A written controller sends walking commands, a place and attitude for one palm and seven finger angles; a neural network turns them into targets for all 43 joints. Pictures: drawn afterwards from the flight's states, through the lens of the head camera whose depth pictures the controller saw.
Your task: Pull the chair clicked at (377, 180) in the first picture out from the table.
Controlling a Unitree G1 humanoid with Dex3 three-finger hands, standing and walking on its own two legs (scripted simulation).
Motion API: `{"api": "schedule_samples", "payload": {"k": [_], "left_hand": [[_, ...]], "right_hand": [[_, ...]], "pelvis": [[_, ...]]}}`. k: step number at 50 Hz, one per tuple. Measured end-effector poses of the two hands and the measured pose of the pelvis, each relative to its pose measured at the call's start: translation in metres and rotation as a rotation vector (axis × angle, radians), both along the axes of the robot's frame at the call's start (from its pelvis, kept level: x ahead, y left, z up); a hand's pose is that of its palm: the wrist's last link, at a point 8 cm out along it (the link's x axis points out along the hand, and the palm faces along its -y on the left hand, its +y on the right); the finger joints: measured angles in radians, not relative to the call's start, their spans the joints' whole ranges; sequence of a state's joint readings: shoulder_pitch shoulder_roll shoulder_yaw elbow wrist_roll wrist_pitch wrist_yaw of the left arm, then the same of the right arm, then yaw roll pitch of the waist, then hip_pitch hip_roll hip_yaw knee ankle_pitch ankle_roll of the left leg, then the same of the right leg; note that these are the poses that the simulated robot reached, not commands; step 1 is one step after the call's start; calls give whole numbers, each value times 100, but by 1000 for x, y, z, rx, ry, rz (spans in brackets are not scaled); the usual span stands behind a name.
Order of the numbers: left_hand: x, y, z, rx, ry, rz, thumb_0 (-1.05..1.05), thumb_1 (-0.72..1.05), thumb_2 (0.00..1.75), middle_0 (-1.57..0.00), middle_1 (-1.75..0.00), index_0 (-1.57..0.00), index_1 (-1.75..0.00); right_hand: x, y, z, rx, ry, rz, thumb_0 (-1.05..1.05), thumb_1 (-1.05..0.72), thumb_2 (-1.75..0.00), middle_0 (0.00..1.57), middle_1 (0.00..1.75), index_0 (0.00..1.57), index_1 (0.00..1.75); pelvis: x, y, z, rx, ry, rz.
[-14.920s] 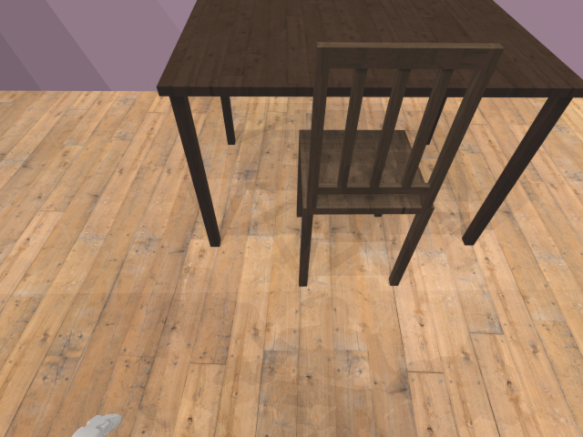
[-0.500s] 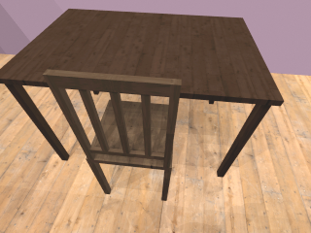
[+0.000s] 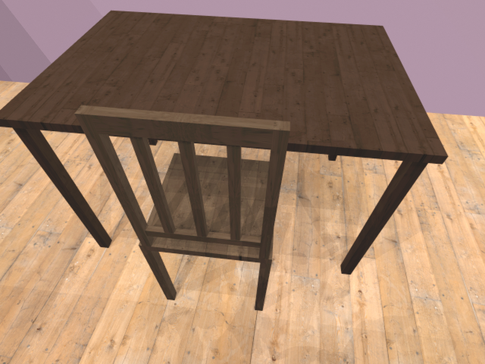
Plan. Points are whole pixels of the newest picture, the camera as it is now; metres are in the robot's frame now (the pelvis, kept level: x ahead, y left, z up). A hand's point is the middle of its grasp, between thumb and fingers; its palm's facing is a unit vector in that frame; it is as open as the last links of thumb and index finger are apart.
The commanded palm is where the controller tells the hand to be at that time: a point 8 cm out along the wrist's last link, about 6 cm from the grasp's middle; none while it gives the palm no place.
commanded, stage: look again from close up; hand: left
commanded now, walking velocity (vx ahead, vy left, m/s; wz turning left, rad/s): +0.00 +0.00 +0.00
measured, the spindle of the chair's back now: (195, 194) +0.47 +0.15 -0.06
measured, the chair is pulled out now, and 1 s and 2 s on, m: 0.00 0.00 0.00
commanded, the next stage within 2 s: shuffle to correct the standing spot in 0.80 s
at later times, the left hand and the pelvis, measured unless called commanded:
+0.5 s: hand out of the picture +0.00 +0.22 -0.18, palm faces -0.01 -0.98 -0.22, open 7.3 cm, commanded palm none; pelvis -0.03 +0.03 -0.01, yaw -1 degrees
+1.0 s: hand out of the picture -0.02 +0.20 -0.19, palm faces +0.00 -0.98 -0.18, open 7.3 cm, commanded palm none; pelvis -0.01 +0.03 -0.01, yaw -1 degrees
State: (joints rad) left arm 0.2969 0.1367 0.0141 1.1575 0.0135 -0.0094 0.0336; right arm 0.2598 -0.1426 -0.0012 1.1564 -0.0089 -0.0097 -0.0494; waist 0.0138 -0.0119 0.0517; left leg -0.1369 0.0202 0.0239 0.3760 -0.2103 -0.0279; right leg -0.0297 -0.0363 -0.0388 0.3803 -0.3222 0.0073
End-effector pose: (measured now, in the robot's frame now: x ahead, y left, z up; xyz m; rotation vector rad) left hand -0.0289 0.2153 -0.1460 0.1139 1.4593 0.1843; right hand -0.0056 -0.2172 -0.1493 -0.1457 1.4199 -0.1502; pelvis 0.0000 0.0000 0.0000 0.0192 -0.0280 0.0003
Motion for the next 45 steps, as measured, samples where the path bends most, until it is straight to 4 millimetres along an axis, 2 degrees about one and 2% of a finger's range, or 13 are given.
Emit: {"api": "schedule_samples", "payload": {"k": [7, 15, 21, 27, 35, 45], "left_hand": [[-2, 4, -3, 11, -31, -45, 0, 91, 90, -20, -30, -20, -30], [15, 27, -9, 22, -110, -67, 0, 91, 90, -20, -30, -20, -30], [24, 41, -6, 31, -147, -86, 0, 91, 90, -20, -30, -20, -30], [18, 50, -5, 35, -120, -93, 0, 91, 90, -20, -30, -20, -30], [3, 50, -5, 28, -58, -80, 0, 91, 90, -20, -30, -20, -30], [1, 40, -8, 7, -46, -67, 0, 91, 90, -20, -30, -20, -30]], "right_hand": [[10, -6, -2, -13, -61, 9, 1, -93, -90, 20, 30, 20, 30], [18, 6, -2, -21, -144, 17, 1, -93, -90, 20, 30, 19, 30], [13, 13, 1, -20, -147, 26, 1, -94, -90, 20, 30, 20, 30], [1, 17, 3, -16, -105, 28, 1, -93, -90, 20, 30, 20, 30], [-7, 19, 3, -12, -54, 23, 1, -92, -90, 20, 30, 20, 30], [6, 17, 4, -21, -68, 28, 1, -92, -90, 20, 30, 20, 30]], "pelvis": [[-8, 6, -6, -28, 17, -9], [-16, 19, -11, -23, -7, -13], [-23, 26, -10, -17, -4, -15], [-26, 29, -8, -13, 13, -16], [-21, 29, -7, -11, 20, -17], [-16, 28, -6, -10, 12, -16]]}}
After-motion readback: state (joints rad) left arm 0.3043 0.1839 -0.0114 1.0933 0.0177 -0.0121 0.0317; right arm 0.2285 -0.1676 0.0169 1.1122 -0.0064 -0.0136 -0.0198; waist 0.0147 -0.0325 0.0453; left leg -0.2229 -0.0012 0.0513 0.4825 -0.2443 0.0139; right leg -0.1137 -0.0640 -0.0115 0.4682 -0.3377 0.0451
